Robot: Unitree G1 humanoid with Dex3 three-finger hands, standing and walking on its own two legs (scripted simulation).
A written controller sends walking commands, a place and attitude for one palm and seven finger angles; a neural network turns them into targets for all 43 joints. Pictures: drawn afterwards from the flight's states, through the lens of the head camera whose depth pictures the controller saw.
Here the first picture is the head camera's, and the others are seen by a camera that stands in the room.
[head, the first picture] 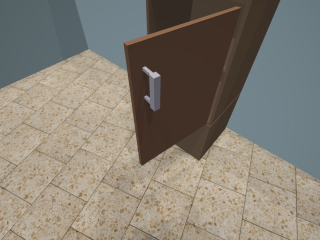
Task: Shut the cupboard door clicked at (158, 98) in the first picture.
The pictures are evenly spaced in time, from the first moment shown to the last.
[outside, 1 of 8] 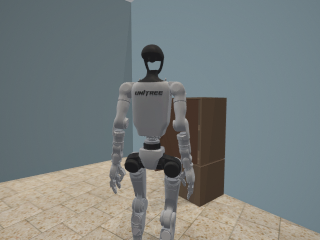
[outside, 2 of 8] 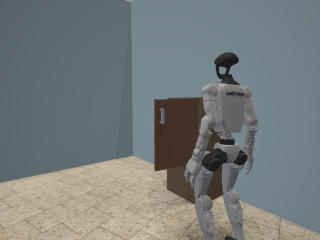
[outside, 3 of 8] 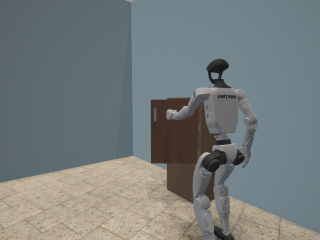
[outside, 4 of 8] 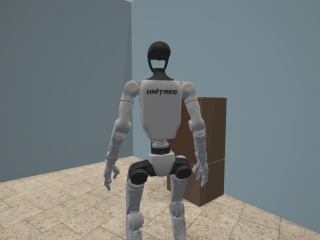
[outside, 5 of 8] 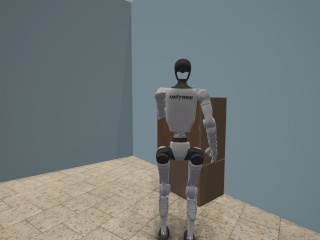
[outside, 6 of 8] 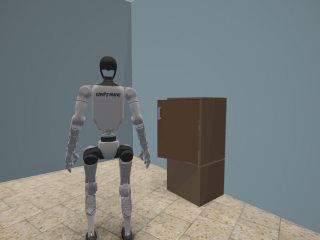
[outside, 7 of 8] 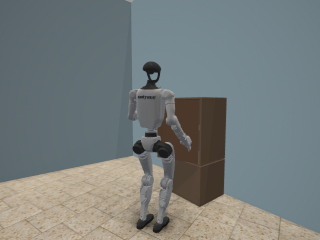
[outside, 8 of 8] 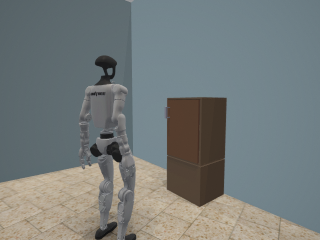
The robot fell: no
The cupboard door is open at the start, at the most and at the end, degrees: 78 78 0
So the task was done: yes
